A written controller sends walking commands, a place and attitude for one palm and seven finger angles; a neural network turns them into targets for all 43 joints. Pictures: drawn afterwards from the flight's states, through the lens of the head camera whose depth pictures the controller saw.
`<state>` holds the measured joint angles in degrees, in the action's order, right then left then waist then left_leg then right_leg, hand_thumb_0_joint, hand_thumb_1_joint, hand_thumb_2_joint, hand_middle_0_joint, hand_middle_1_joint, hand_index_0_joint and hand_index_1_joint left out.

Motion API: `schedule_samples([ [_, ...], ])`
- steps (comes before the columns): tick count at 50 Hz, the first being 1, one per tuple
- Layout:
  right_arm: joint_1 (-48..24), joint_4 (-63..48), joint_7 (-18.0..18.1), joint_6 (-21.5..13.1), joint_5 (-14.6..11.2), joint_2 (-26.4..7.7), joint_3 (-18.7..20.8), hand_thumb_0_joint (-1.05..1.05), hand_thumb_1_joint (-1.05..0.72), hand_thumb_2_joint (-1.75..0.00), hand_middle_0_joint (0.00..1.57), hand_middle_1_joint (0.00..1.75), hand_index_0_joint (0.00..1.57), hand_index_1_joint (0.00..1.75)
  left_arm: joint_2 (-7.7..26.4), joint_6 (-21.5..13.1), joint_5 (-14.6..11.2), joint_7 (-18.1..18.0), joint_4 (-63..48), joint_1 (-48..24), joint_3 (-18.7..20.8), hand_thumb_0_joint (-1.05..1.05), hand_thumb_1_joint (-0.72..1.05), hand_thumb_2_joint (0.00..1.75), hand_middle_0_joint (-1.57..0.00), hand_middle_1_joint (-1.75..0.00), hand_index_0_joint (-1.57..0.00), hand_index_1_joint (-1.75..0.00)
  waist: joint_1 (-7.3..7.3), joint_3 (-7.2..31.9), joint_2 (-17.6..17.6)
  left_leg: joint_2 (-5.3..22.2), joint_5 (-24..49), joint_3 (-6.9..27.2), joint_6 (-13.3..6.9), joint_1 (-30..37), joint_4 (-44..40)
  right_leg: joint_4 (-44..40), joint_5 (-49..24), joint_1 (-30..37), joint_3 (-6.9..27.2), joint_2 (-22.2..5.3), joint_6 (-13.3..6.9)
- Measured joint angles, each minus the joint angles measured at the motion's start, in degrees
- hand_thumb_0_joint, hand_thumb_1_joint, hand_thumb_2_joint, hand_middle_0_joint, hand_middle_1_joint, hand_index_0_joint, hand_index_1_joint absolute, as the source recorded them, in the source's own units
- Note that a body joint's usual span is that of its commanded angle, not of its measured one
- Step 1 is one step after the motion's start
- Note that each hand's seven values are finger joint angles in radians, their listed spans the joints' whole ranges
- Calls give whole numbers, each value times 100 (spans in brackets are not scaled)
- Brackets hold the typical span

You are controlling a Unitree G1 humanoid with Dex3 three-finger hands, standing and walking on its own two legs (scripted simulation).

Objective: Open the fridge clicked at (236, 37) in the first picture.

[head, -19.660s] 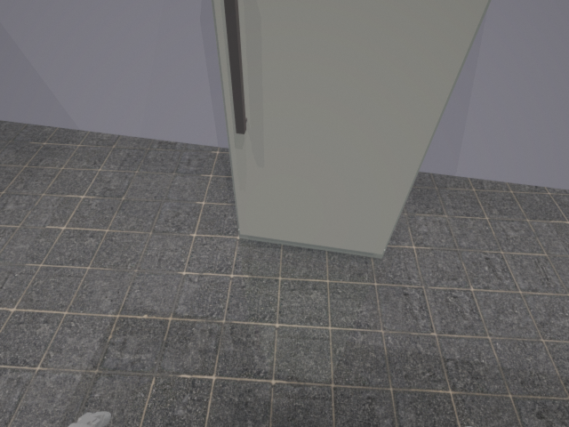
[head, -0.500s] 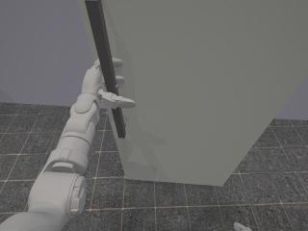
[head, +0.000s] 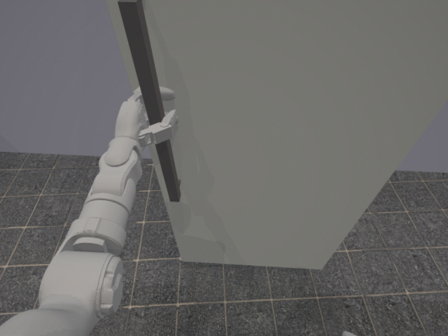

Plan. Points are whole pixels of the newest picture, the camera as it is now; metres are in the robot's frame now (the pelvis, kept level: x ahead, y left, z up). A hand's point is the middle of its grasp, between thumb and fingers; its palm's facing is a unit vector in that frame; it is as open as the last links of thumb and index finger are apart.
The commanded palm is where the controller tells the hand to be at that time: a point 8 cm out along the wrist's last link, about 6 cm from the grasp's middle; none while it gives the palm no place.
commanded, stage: grip the handle and tug to test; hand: left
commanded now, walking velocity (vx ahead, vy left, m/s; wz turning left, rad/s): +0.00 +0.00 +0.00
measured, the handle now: (162, 123) +0.49 +0.14 +0.12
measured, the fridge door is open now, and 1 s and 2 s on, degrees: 0 3 25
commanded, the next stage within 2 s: pull the door a little, standing still in 0.76 s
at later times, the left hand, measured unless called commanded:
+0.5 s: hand (166, 126) +0.44 +0.12 +0.15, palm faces -0.03 -1.00 -0.01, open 5.6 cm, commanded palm +0.40 +0.16 +0.16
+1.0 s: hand (164, 137) +0.41 +0.11 +0.15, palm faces -0.04 -1.00 +0.00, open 5.7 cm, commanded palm +0.37 +0.17 +0.16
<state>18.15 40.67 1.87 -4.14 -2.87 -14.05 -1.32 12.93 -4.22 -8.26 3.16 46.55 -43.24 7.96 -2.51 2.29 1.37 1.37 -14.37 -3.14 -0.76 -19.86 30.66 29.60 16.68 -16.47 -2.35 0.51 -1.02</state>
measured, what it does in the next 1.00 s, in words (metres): stands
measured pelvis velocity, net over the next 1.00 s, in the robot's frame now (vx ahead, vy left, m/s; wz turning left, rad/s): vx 0.03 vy -0.01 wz -0.02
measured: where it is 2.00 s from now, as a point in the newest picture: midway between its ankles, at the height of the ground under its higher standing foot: outside the picture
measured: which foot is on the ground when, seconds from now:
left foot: down 0.00-1.00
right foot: down 0.00-1.00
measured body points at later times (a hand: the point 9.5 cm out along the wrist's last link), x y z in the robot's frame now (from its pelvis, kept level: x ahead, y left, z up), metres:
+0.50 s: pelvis +0.00 +0.00 +0.00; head +0.02 -0.01 +0.45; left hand +0.44 +0.17 +0.16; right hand +0.11 -0.25 -0.11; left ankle +0.01 +0.11 -0.73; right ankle -0.02 -0.11 -0.73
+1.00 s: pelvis +0.03 -0.01 +0.00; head +0.03 -0.01 +0.45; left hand +0.41 +0.17 +0.16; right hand +0.17 -0.25 -0.09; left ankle +0.01 +0.11 -0.73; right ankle -0.02 -0.11 -0.73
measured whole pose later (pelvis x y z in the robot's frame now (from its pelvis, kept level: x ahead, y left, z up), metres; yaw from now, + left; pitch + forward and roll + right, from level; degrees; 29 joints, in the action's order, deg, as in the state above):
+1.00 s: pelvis +0.03 -0.01 +0.00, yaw -1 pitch +1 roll +0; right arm 13.4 36.5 2.4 0.0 -2.6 -13.7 -1.3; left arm 10.2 8.2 -9.0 3.7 17.8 -24.3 6.6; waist -0.3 2.9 1.3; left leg 1.6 -15.5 -4.1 -0.2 -12.6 26.8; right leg 25.6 17.4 -9.6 -1.3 1.0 -1.3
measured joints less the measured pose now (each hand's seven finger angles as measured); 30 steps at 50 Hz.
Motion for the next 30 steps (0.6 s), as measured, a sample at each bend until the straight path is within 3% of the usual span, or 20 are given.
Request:
schedule_samples([
  [3, -14, -20, 7, 2, -4, 0, -1, 1, -90, -89, 20, 30, 20, 30, -1, 0, -8, 15, -3, -2, -12, 1, 72, 83, -42, -138, -39, -137, 7, -3, -3, 1, -6, 7, 3, 5, 1, -4, 6, 10, -6, 1, -2],
  [20, -121, -94, 17, 65, -1, 15, -12, 1, -90, -89, 20, 30, 20, 30, -40, 63, 2, 11, -96, 28, -13, 1, 71, 83, -41, -140, -39, -140, 39, 6, -13, 0, -8, 38, 17, 15, -14, -16, 21, 28, -33, 5, -16],
  [30, -89, -192, -18, 123, -9, 21, -10, 1, -90, -89, 20, 30, 20, 30, -13, 247, -29, 30, -595, 431, 74, 1, 72, 81, -39, -140, -36, -140, 22, 58, 9, 30, -40, -61, 22, 156, -102, -89, 21, 119, 70, 34, -17],
])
